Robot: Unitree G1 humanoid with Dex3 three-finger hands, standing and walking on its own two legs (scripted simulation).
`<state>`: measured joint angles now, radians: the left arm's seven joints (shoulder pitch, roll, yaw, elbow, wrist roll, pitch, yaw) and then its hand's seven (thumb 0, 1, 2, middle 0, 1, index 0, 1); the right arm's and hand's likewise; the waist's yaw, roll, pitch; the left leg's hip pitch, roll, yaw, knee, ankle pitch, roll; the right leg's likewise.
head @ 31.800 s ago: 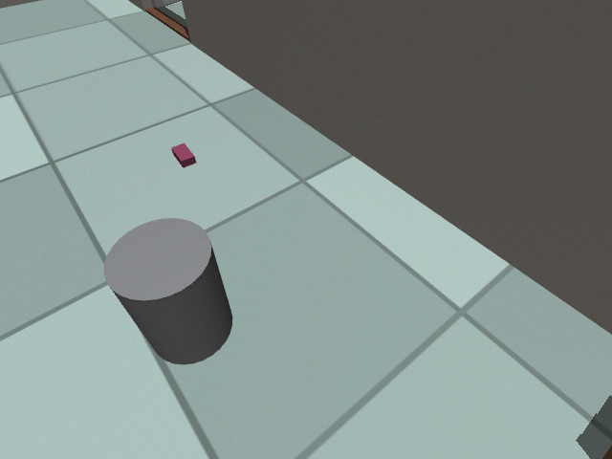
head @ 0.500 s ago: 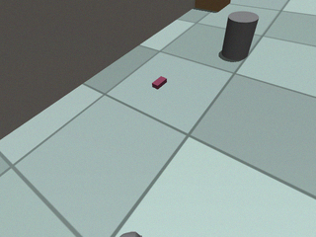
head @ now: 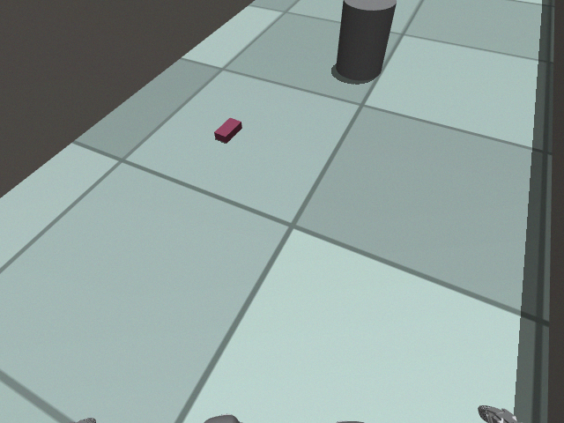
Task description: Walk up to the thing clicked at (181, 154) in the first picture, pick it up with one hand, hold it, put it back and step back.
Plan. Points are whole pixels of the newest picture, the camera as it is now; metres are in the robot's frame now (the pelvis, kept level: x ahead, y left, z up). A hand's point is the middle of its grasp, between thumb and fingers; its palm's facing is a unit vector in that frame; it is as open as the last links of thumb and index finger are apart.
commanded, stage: walk up
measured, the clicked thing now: (228, 130) +1.58 +0.32 -0.73
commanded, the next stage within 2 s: stand in 0.80 s
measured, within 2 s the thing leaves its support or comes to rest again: neither
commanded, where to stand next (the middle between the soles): +0.05 +0.02 m, yaw -3 degrees
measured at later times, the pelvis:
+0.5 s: pelvis -0.01 +0.02 +0.01, yaw -5 degrees
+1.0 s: pelvis +0.01 +0.03 +0.03, yaw -4 degrees
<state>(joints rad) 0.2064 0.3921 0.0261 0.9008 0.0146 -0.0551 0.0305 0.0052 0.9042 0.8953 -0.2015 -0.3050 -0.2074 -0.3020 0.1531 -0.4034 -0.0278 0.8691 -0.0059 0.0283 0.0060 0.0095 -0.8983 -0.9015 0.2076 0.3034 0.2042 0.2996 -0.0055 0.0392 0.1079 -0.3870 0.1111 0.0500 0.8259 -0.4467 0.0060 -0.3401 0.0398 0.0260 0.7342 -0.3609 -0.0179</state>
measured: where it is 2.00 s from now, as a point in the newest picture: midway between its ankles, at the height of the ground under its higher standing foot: outside the picture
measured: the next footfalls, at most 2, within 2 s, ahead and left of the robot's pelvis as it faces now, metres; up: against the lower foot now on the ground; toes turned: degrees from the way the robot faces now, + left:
none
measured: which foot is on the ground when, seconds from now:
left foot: down 0.00-1.00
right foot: down 0.00-1.00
